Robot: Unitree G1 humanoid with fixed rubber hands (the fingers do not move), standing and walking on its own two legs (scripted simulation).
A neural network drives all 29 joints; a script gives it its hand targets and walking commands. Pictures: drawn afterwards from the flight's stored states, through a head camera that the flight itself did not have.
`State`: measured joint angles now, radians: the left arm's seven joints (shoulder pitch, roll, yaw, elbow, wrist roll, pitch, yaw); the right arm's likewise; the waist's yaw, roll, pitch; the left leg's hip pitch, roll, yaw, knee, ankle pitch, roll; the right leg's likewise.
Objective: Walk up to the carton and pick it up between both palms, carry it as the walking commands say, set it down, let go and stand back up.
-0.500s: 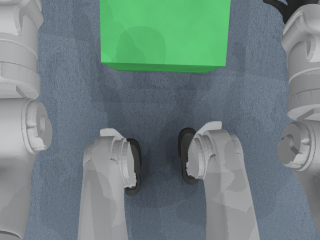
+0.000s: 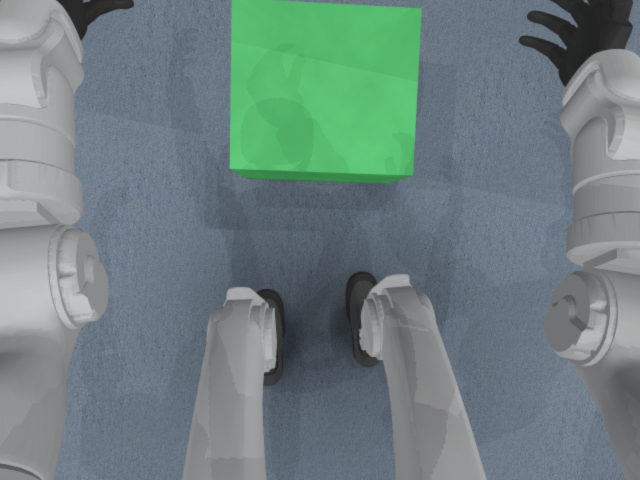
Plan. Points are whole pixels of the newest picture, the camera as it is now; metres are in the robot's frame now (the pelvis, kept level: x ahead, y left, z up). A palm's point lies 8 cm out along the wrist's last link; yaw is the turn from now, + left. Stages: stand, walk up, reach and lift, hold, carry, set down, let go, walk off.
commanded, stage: set down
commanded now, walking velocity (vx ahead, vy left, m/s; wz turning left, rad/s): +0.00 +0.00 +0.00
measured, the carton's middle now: (321, 106) +0.57 -0.03 -0.45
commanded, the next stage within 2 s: let go in 0.40 s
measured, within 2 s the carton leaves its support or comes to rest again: neither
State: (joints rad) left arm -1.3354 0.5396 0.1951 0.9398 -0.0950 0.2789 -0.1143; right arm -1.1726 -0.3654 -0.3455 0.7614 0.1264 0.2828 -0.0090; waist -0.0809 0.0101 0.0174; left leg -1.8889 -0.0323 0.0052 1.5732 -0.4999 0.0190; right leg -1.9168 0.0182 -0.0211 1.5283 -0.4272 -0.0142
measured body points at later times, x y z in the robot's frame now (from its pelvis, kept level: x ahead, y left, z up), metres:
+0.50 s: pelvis +0.03 +0.00 +0.11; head +0.33 +0.00 +0.44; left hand +0.58 +0.21 +0.02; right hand +0.52 -0.27 +0.02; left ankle +0.08 +0.11 -0.51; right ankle +0.10 -0.11 -0.51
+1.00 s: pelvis +0.08 -0.01 +0.19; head +0.27 -0.01 +0.60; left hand +0.43 +0.22 +0.09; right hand +0.39 -0.27 +0.10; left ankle +0.08 +0.11 -0.51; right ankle +0.10 -0.11 -0.51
